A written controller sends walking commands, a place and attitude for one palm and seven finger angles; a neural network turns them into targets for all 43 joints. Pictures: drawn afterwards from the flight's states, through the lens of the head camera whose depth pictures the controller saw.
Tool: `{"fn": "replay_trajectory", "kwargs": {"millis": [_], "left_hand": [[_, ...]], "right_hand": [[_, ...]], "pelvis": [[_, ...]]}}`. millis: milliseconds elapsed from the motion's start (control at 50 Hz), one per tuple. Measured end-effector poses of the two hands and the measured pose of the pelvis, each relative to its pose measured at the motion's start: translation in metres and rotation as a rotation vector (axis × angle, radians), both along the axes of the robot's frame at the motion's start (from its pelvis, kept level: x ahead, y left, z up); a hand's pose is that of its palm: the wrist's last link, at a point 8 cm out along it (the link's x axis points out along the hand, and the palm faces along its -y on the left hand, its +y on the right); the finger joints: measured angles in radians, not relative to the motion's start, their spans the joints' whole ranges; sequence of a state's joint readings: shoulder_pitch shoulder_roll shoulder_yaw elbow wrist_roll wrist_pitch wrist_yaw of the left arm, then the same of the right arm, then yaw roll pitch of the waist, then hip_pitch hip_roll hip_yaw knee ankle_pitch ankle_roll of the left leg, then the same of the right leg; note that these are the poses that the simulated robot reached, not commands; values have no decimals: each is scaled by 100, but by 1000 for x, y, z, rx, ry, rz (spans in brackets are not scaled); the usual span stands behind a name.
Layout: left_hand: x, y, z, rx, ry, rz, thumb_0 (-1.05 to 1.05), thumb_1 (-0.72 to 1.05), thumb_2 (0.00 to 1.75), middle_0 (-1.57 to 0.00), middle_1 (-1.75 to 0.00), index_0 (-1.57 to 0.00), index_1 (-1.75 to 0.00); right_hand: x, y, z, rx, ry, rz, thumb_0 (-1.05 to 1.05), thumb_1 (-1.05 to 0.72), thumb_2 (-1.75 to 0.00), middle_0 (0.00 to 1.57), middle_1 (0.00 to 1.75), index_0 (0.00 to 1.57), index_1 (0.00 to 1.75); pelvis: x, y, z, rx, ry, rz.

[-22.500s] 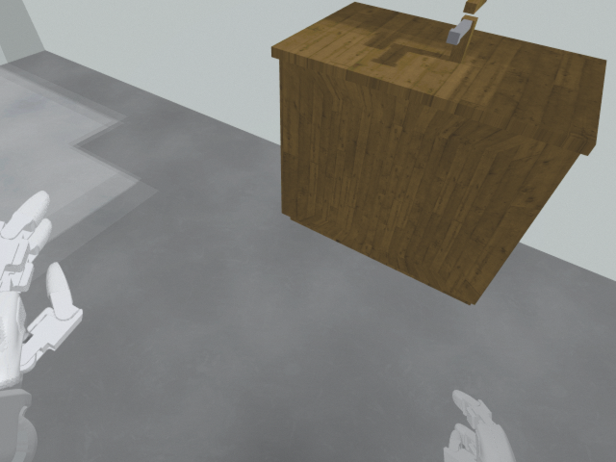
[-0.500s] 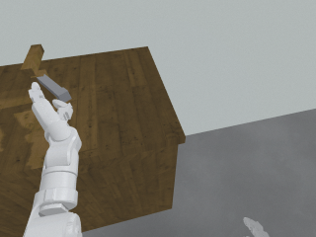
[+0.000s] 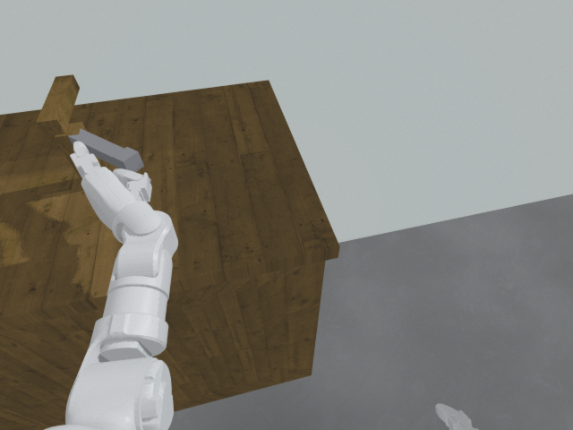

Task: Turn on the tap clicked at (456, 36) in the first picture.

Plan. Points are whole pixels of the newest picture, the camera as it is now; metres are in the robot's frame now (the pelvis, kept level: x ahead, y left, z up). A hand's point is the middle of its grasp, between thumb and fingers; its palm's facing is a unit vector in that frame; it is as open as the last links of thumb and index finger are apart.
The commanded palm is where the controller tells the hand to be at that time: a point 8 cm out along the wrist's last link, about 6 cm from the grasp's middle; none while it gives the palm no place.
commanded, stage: push the lever round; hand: left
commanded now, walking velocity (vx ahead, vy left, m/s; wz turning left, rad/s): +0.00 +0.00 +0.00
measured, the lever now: (128, 161) +0.45 +0.27 +0.14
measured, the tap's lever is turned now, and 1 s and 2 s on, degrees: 45 67 80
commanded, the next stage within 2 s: lift the hand up off the lever in 1.14 s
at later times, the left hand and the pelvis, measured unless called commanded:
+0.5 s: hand (178, 165) +0.45 +0.19 +0.14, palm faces +0.81 -0.57 -0.11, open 8.0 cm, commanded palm +0.40 +0.21 +0.14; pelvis +0.00 -0.01 +0.00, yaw +0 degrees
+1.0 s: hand (183, 154) +0.48 +0.19 +0.14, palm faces +0.82 -0.57 -0.12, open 8.1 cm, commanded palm +0.43 +0.21 +0.14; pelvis +0.00 -0.02 -0.01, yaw +0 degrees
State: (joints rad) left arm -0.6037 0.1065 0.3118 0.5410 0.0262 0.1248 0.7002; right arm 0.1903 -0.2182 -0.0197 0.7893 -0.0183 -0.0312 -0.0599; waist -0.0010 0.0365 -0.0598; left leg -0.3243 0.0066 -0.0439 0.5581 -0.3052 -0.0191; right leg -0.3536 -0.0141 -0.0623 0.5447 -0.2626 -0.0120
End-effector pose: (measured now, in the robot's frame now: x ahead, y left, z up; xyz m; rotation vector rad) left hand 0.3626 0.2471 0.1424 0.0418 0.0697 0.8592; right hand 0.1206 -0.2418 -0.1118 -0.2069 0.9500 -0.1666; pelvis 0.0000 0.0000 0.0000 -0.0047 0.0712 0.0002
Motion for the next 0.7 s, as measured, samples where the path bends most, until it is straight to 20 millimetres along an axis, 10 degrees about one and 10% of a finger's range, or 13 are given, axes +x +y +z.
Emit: {"fn": "replay_trajectory", "kwargs": {"millis": [700], "left_hand": [[47,-45,4,0,77,127,1,91,90,-15,-15,-8,-12]], "right_hand": [[-33,-23,-19,26,144,-11,1,-91,-89,20,30,20,30]], "pelvis": [[7,-17,-6,7,70,4]]}}
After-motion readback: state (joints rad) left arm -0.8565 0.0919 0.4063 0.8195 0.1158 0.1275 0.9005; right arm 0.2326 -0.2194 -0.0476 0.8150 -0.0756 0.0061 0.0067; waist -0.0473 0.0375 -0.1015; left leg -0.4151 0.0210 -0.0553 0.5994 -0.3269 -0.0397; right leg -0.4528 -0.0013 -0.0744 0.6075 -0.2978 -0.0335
